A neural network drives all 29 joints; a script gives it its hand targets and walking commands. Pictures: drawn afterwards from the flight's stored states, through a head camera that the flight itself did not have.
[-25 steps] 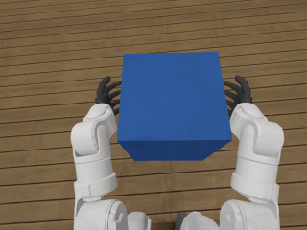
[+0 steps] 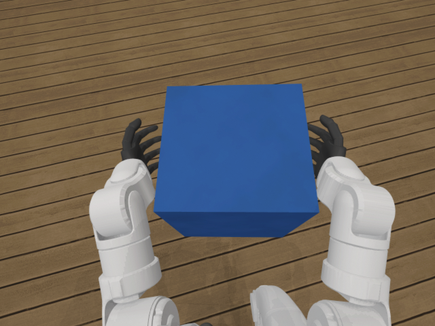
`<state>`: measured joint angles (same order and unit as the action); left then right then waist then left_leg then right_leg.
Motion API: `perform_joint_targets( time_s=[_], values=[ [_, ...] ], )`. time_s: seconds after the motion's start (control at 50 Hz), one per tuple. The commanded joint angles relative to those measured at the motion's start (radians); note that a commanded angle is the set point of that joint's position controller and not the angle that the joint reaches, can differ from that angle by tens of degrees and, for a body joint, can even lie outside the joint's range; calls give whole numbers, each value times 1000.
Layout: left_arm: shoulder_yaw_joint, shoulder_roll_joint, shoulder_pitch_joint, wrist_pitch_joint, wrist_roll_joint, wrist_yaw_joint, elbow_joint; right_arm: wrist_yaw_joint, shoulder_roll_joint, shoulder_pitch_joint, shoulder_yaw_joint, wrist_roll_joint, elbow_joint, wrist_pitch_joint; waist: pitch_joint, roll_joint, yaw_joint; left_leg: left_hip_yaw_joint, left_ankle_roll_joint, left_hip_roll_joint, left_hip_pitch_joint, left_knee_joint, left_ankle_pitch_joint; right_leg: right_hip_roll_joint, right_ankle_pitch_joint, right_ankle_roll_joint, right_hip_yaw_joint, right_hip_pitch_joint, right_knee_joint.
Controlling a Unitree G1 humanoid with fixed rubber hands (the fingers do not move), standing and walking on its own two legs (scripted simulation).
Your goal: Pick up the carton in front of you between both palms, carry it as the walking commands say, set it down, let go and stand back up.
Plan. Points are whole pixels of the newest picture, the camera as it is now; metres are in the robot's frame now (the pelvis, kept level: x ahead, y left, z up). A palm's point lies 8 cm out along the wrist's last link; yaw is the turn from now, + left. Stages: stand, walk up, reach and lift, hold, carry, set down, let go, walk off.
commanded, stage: carry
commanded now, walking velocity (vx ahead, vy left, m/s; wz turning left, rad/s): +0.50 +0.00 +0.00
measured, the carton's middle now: (233, 173) +0.36 -0.03 +0.05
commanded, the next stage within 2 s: none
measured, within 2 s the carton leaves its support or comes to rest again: neither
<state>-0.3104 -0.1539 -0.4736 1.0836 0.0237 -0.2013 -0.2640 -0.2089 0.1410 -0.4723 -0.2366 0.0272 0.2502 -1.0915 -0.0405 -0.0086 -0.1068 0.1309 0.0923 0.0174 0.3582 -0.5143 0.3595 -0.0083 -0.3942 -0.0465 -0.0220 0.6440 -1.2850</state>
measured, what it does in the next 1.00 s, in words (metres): climbs: right foot, then left foot 0.03 m higher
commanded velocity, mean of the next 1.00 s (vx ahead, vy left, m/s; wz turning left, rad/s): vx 0.50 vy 0.00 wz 0.00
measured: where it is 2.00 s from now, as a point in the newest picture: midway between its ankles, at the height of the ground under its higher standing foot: (215, 111)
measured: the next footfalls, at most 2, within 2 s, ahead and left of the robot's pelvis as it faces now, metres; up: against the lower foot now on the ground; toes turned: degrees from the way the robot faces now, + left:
right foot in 0.22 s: +0.33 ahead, -0.13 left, +0.03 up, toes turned -6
left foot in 0.64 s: +0.58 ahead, +0.07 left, +0.06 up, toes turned +7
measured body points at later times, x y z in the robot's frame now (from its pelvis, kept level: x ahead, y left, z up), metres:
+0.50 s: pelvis +0.31 -0.05 +0.03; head +0.35 -0.06 +0.48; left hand +0.65 +0.13 +0.16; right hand +0.68 -0.18 +0.15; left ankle +0.36 +0.08 -0.62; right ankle +0.28 -0.13 -0.71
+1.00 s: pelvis +0.62 -0.04 +0.06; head +0.65 -0.04 +0.51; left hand +0.98 +0.12 +0.20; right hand +0.97 -0.20 +0.20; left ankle +0.54 +0.07 -0.68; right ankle +0.74 -0.15 -0.64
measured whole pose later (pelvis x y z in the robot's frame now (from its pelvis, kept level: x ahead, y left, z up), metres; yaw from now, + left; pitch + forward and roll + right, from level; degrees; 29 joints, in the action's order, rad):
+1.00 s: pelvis +0.62 -0.04 +0.06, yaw +0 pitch +5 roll +0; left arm -0.30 -0.13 -0.51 1.08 0.03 -0.22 -0.23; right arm -0.22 0.14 -0.53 -0.25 0.01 0.19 -1.09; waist 0.05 -0.01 -0.05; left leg 0.11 0.02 -0.03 0.19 -0.46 0.48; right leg -0.04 -0.31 -0.03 -0.10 0.64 -0.72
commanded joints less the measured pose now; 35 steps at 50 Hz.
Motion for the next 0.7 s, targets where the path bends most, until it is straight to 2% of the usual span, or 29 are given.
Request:
perform_joint_targets(
  time_s=[0.0,0.06,0.12,0.14,0.16,0.18,0.2,0.22,0.24,0.26,0.28,0.3,0.32,0.34,0.38,0.44,0.48,0.54,0.56,0.58,0.6,0.62,0.64,0.66,0.68],
  values=[
    [576,-580,-508,-21,-93,-7,-24,45,677,-645,687,250,135,34,466,-82,41,-333,147,-275,-492,162,-401,-38,38,16,-11,163,138],
    [586,-551,-525,-10,-102,-17,-22,29,626,-597,636,218,82,23,416,-122,47,-205,124,-234,-422,194,-422,-42,99,27,-62,78,389],
    [585,-525,-524,14,-117,-20,2,8,577,-533,571,160,16,2,372,-169,60,-113,77,-209,-372,178,-509,6,147,14,-162,-63,583],
    [583,-522,-532,22,-123,-19,13,1,564,-521,551,138,-3,-4,373,-183,79,-96,62,-212,-362,132,-607,30,150,3,-194,-128,615],
    [581,-526,-535,27,-130,-17,35,-5,552,-523,532,120,-15,-10,396,-171,123,-46,38,-202,-331,21,-724,67,171,-10,-233,-257,674],
    [576,-530,-538,31,-141,-13,60,-9,544,-515,518,106,-26,-17,466,-117,163,19,-2,-167,-268,-152,-771,101,164,-24,-254,-475,724],
    [567,-539,-523,34,-150,-9,81,-12,531,-542,501,92,-26,-23,546,-19,220,34,-40,-130,-106,-386,-547,-11,45,-43,-58,-712,738],
    [568,-524,-549,34,-153,-12,91,-12,547,-537,486,82,-32,-30,591,275,183,-5,-78,5,178,-660,-136,-302,-81,-177,539,-850,905],
    [583,-572,-569,36,-158,-10,101,-13,560,-589,478,77,-38,-31,538,299,194,-111,-66,62,363,-844,130,-336,64,-247,730,-866,1001],
    [608,-612,-612,37,-184,-2,66,-11,593,-602,475,82,-51,-27,502,183,187,-166,-30,2,425,-960,117,-343,212,-259,622,-846,927],
    [643,-656,-651,32,-218,8,39,-8,611,-599,467,79,-48,-20,500,48,190,-169,-23,-31,430,-971,78,-318,337,-237,504,-792,878],
    [671,-692,-697,21,-242,17,7,-5,635,-607,461,69,-46,-12,488,8,173,-167,-17,-57,431,-922,41,-292,345,-197,416,-751,876],
    [686,-718,-741,10,-261,25,-9,-4,652,-629,461,57,-43,-4,490,31,156,-168,-14,-72,417,-871,14,-273,287,-164,358,-725,891],
    [700,-734,-759,-2,-276,32,-25,-3,662,-629,467,51,-41,4,496,63,149,-160,-15,-75,410,-836,-1,-263,247,-149,323,-718,906],
    [704,-730,-740,-19,-282,37,-32,-3,667,-628,495,55,-26,22,496,96,150,-131,-26,-73,446,-797,-10,-262,256,-163,279,-729,924],
    [663,-652,-675,-31,-247,26,-41,-11,623,-635,509,54,31,40,473,104,158,-91,-51,-88,509,-654,-33,-259,313,-186,205,-767,949],
    [655,-624,-605,-17,-231,12,-20,-18,605,-585,527,70,15,24,449,111,166,-64,-62,-92,480,-500,-47,-232,367,-179,134,-764,952],
    [621,-579,-536,4,-185,-3,14,-14,591,-564,534,89,-7,4,400,153,173,25,-56,-44,349,-277,-73,-197,519,-143,35,-718,946],
    [612,-573,-529,10,-171,-6,23,-12,593,-559,534,93,-18,-2,390,172,164,61,-48,-19,288,-225,-63,-191,587,-126,7,-701,926],
    [603,-571,-524,15,-157,-7,34,-9,595,-558,531,95,-31,-7,401,187,139,100,-37,20,195,-176,-48,-187,735,-105,-26,-684,862],
    [596,-567,-521,19,-145,-8,43,-7,600,-555,528,95,-48,-10,440,175,92,149,-24,71,32,-90,-90,-169,867,-73,-89,-647,729],
    [593,-565,-519,21,-133,-9,45,-7,605,-542,519,96,-71,-10,527,122,33,119,1,63,-237,-63,-122,-144,858,-30,-132,-542,566],
    [585,-569,-542,24,-121,-8,40,-6,612,-527,511,91,-79,-9,604,-31,-24,-248,70,-132,-468,27,116,-85,568,18,-133,-327,308],
    [579,-583,-543,23,-119,-5,33,-6,619,-576,520,98,-75,-1,613,-331,0,-764,212,-343,-630,166,29,83,-11,43,-72,-6,83],
    [582,-602,-595,16,-131,-6,29,0,652,-589,546,117,-57,-1,575,-279,15,-809,255,-371,-647,167,-150,74,-129,18,36,125,-126]
  ],
)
